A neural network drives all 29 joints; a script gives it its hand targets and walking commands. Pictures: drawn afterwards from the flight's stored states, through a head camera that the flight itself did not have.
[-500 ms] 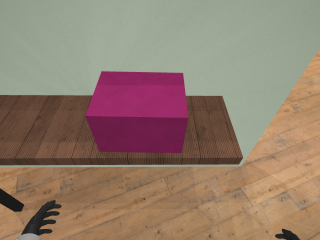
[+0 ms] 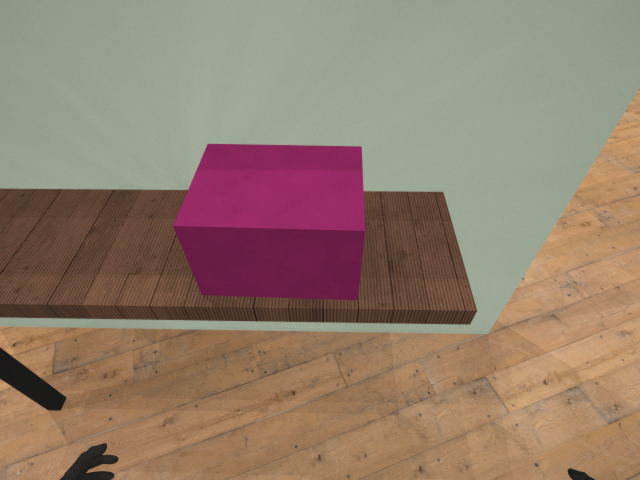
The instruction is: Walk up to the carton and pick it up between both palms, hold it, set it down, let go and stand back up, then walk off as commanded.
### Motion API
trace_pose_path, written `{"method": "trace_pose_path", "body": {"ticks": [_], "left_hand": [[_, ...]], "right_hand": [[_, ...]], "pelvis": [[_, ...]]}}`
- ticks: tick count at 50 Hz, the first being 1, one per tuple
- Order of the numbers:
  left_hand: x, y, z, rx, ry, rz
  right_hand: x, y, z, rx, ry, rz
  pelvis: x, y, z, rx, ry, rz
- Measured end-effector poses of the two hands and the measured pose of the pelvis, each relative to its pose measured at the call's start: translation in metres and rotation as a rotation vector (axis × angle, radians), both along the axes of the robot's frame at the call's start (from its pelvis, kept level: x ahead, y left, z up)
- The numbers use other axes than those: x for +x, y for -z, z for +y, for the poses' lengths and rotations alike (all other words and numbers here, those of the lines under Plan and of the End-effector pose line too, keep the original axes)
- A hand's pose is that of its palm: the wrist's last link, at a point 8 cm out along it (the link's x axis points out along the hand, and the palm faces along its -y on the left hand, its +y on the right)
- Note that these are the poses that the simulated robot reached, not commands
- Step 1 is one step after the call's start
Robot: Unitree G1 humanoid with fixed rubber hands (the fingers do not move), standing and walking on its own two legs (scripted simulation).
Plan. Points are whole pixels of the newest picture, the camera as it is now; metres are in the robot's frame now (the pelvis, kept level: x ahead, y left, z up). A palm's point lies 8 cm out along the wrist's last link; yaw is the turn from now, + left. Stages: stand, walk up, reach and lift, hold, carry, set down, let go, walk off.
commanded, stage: walk up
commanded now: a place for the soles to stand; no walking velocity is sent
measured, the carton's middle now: (281, 220) +0.56 +0.09 -0.03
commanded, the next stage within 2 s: none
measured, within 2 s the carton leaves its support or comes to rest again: neither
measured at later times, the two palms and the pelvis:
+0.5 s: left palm out of the picture +0.14 +0.33 -0.09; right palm out of the picture +0.12 -0.32 -0.09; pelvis +0.02 +0.01 +0.00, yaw +1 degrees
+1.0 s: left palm out of the picture +0.09 +0.34 -0.09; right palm out of the picture +0.12 -0.31 -0.09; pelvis +0.02 +0.02 +0.00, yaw +4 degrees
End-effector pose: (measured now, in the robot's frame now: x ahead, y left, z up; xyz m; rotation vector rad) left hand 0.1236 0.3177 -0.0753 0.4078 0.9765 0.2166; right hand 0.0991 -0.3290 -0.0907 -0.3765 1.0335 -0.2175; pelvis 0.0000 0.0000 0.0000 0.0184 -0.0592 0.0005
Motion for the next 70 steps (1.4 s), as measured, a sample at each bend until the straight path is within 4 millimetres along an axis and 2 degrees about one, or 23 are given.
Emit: {"method": "trace_pose_path", "body": {"ticks": [8, 17, 31, 47, 49, 52, 55, 58, 60, 63, 65, 67, 70], "left_hand": [[0.015, -0.001, 0.002, -0.007, -0.006, -0.016], [0.025, 0.006, 0.004, -0.029, -0.020, -0.010], [0.007, 0.013, 0.009, -0.035, -0.073, 0.047], [-0.010, 0.014, 0.010, -0.029, -0.097, 0.060], [-0.021, 0.013, 0.018, -0.002, -0.109, 0.061], [-0.053, 0.007, 0.039, 0.050, -0.144, 0.091], [-0.084, 0.001, 0.068, 0.095, -0.176, 0.133], [-0.097, -0.002, 0.101, 0.125, -0.197, 0.141], [-0.092, 0.001, 0.125, 0.131, -0.198, 0.122], [-0.061, 0.016, 0.157, 0.120, -0.166, 0.062], [-0.030, 0.022, 0.160, 0.080, -0.134, 0.005], [0.000, 0.022, 0.153, 0.032, -0.088, -0.050], [0.026, 0.021, 0.146, -0.025, -0.036, -0.075]], "right_hand": [[-0.014, 0.005, 0.005, 0.007, 0.026, 0.056], [0.000, -0.001, 0.006, -0.018, 0.029, 0.062], [0.030, -0.004, 0.014, -0.020, 0.011, 0.029], [0.017, 0.000, 0.014, -0.012, 0.013, 0.061], [0.018, 0.000, 0.015, -0.015, -0.003, 0.067], [0.025, -0.004, 0.025, -0.020, -0.050, 0.071], [0.037, -0.006, 0.043, -0.011, -0.092, 0.054], [0.047, -0.006, 0.067, -0.001, -0.123, 0.038], [0.054, -0.005, 0.087, 0.000, -0.130, 0.014], [0.051, 0.003, 0.114, -0.021, -0.106, -0.018], [0.040, 0.001, 0.128, -0.040, -0.082, -0.014], [0.031, -0.009, 0.135, -0.063, -0.052, -0.018], [0.033, -0.030, 0.136, -0.110, -0.022, -0.044]], "pelvis": [[0.006, -0.002, 0.002, -0.003, -0.006, 0.013], [0.016, -0.003, 0.005, -0.009, -0.011, 0.019], [0.023, -0.005, 0.009, -0.015, -0.020, 0.016], [0.018, -0.005, 0.009, -0.017, -0.041, 0.014], [0.018, -0.004, 0.012, -0.023, -0.062, 0.016], [0.018, -0.005, 0.024, -0.025, -0.082, 0.013], [0.018, -0.005, 0.041, -0.028, -0.093, 0.004], [0.021, 0.000, 0.064, -0.031, -0.101, -0.010], [0.024, 0.006, 0.082, -0.039, -0.100, -0.020], [0.030, 0.022, 0.109, -0.041, -0.087, -0.042], [0.034, 0.024, 0.119, -0.039, -0.081, -0.047], [0.039, 0.019, 0.126, -0.048, -0.090, -0.044], [0.048, 0.010, 0.134, -0.050, -0.079, -0.040]]}}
